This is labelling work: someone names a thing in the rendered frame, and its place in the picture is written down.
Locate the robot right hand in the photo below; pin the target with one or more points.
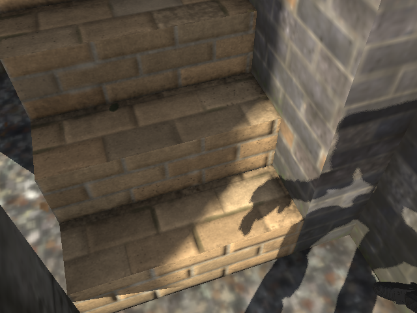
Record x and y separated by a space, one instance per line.
402 294

